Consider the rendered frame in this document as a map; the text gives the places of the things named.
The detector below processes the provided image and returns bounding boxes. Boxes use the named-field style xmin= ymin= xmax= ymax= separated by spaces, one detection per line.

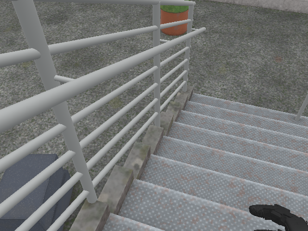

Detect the robot right hand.
xmin=248 ymin=204 xmax=308 ymax=231

